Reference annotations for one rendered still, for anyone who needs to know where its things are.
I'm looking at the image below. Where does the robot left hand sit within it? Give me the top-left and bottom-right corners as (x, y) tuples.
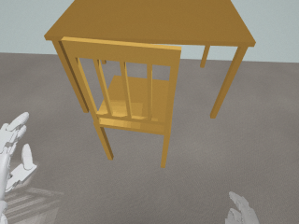
(0, 112), (37, 201)

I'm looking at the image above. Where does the robot right hand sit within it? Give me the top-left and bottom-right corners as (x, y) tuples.
(225, 191), (261, 224)

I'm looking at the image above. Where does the table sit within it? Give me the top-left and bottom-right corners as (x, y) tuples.
(44, 0), (256, 119)

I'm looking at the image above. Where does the chair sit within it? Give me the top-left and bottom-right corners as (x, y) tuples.
(61, 36), (182, 168)

